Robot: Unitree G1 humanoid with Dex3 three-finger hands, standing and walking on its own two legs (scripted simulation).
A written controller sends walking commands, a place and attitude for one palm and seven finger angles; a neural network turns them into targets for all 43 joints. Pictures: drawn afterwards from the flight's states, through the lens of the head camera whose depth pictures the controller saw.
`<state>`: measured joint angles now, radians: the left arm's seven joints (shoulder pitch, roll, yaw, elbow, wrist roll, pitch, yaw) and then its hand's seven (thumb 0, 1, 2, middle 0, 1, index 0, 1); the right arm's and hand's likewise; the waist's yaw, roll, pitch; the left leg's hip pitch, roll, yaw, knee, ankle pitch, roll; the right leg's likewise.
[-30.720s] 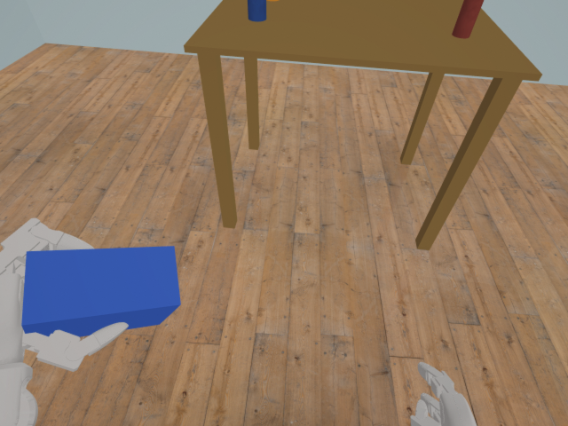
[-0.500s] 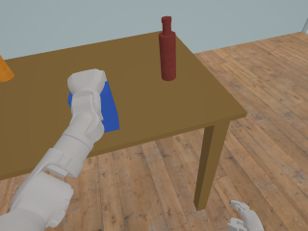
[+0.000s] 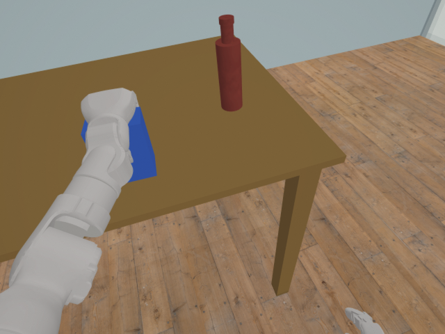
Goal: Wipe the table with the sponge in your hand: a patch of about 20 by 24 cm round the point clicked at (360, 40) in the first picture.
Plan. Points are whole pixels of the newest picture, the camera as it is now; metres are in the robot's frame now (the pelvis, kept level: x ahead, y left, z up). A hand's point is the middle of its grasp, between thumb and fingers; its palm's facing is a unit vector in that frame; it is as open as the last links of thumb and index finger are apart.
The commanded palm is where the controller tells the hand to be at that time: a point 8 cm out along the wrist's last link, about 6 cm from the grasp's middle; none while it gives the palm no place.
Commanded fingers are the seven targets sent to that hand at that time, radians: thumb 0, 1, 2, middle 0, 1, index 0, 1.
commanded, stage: wipe forward along the third lane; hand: left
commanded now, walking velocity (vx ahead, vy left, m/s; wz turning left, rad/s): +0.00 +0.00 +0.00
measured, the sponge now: (126, 156) +0.42 +0.22 +0.11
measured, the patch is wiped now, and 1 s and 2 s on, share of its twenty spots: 0.85 1.00 1.00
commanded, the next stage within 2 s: wipe back along the third lane in 0.70 s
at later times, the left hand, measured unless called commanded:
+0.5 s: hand (115, 115) +0.48 +0.24 +0.17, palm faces -0.05 +0.03 -1.00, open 10.5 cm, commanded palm +0.47 +0.24 +0.19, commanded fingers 0.00 0.10 1.30 -1.20 -1.60 -1.20 -1.60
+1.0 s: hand (111, 108) +0.51 +0.26 +0.17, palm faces -0.01 +0.03 -1.00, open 10.5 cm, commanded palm +0.48 +0.25 +0.19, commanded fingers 0.00 0.10 1.30 -1.20 -1.60 -1.20 -1.60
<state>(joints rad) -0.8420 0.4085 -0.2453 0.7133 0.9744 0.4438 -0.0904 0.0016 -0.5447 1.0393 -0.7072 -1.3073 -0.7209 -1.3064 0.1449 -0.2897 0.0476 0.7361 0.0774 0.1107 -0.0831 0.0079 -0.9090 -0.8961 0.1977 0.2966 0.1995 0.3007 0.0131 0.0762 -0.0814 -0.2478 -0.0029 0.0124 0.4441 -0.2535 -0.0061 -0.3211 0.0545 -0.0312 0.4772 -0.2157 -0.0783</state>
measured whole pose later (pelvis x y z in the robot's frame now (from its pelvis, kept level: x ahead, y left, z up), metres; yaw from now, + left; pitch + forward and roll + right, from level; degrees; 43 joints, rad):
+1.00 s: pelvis +0.03 +0.04 +0.00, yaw -2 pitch +10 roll -1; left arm -1.02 0.49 -0.19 0.97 1.00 0.32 -0.02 0.00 -0.54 1.04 -0.69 -1.33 -0.70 -1.33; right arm 0.31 -0.29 0.01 0.76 0.07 0.12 -0.07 0.01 -0.91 -0.90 0.20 0.30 0.20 0.30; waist -0.04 0.07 -0.12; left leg -0.33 -0.02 0.05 0.45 -0.29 0.04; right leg -0.39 0.04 0.01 0.43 -0.21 -0.03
